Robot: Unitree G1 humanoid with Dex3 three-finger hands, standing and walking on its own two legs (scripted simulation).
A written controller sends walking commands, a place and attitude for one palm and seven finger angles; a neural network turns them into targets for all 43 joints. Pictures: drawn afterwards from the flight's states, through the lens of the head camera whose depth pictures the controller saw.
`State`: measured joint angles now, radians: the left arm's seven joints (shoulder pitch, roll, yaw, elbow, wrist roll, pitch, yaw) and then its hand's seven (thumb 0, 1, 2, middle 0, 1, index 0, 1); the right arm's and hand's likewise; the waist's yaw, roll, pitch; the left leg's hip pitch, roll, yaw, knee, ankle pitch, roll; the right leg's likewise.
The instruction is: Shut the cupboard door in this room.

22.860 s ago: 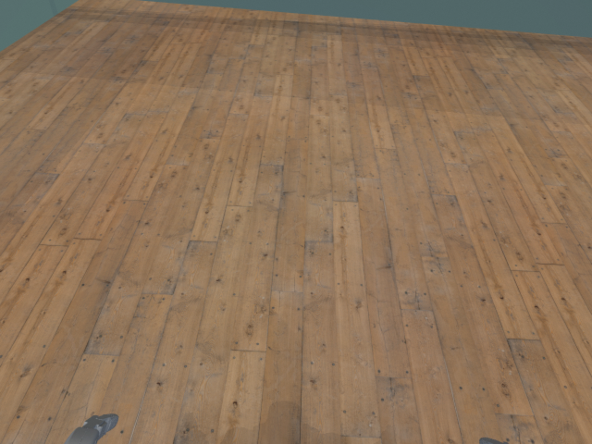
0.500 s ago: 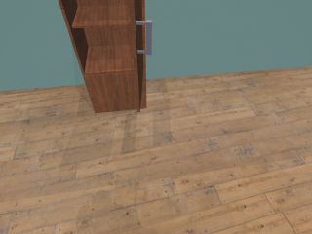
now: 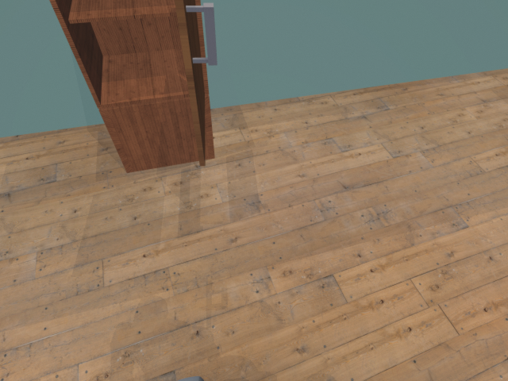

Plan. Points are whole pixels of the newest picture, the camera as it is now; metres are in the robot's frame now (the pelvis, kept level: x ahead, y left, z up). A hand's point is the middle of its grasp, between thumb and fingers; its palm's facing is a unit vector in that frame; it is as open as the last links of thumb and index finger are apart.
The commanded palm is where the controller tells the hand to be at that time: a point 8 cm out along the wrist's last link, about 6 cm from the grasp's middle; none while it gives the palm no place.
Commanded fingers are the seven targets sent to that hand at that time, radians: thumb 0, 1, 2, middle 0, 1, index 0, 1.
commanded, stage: walk around to get in front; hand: left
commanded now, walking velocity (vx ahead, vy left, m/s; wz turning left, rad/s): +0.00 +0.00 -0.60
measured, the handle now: (202, 36) +0.84 +0.18 +0.10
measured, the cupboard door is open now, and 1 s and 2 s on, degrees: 80 80 80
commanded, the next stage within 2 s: none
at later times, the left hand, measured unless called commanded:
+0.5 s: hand out of the picture +0.09 +0.13 -0.14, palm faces -0.23 -0.93 -0.29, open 7.3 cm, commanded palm none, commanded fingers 0.00 0.90 0.90 -0.20 -0.30 -0.20 -0.30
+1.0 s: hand (164, 380) +0.14 +0.16 -0.16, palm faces -0.47 -0.85 -0.23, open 7.4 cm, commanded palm none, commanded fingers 0.00 0.90 0.90 -0.20 -0.30 -0.20 -0.30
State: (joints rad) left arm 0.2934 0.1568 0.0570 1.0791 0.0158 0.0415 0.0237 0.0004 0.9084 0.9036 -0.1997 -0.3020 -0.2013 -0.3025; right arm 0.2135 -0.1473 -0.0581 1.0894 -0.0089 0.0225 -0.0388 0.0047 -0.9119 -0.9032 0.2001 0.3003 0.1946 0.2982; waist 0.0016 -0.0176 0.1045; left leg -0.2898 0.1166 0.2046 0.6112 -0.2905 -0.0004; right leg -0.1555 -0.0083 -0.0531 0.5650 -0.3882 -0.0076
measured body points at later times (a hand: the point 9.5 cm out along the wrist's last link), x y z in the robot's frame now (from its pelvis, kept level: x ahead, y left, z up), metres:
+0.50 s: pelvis -0.04 -0.05 +0.01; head +0.00 -0.10 +0.45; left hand +0.10 +0.17 -0.12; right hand +0.00 -0.33 -0.15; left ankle +0.00 +0.10 -0.64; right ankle -0.04 -0.13 -0.73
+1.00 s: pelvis -0.02 -0.01 +0.01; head +0.02 +0.00 +0.46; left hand +0.16 +0.21 -0.14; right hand -0.08 -0.26 -0.11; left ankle +0.01 +0.11 -0.73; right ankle -0.09 -0.11 -0.65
